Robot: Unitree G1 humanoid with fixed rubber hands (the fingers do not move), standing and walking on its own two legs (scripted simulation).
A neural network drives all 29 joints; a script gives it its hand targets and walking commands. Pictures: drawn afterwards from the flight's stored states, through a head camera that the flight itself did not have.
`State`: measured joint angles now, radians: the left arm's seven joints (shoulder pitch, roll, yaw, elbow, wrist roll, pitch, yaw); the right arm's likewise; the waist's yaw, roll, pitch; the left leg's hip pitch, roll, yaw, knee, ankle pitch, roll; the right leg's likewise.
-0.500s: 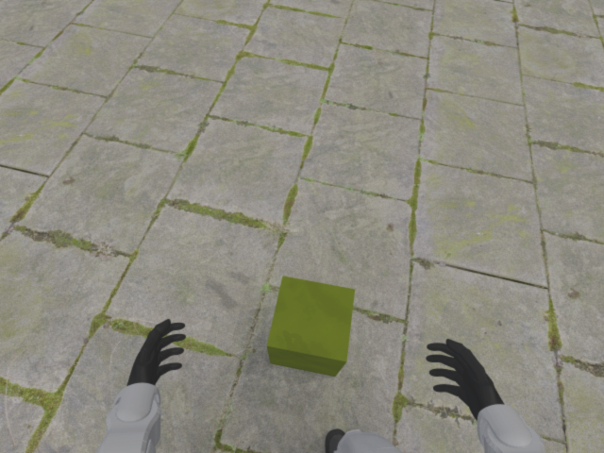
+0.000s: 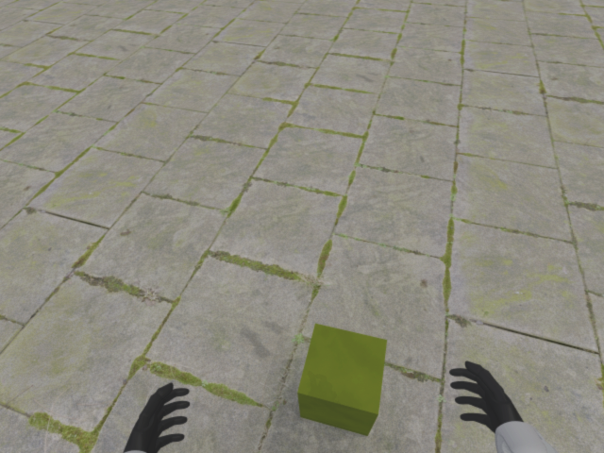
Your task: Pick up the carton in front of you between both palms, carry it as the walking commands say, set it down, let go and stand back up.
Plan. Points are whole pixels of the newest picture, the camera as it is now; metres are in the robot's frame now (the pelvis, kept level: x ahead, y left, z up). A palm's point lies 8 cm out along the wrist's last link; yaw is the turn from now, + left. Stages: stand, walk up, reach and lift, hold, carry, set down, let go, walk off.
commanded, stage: let go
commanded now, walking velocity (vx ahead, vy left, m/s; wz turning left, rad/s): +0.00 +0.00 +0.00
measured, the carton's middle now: (341, 380) +0.42 -0.09 -0.65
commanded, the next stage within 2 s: stand in 0.14 s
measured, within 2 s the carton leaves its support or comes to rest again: neither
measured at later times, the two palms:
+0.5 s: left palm out of the picture +0.12 +0.28 -0.08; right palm out of the picture +0.13 -0.31 -0.11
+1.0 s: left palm out of the picture +0.11 +0.27 -0.09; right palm out of the picture +0.12 -0.32 -0.11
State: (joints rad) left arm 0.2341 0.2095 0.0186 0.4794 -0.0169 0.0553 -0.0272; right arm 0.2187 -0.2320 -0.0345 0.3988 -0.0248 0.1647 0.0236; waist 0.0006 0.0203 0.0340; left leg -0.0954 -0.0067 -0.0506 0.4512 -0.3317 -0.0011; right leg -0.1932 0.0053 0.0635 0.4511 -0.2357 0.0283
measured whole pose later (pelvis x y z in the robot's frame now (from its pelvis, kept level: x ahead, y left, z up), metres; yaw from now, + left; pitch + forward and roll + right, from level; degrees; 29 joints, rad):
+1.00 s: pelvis +0.00 -0.03 +0.00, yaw +1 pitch -1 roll +0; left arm 0.13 0.33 0.04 0.89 0.03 0.01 0.01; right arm 0.19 -0.37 -0.01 0.82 -0.03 0.00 -0.03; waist 0.01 0.04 0.03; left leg -0.09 0.02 -0.07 0.44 -0.33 -0.04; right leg -0.20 0.02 0.03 0.49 -0.26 -0.01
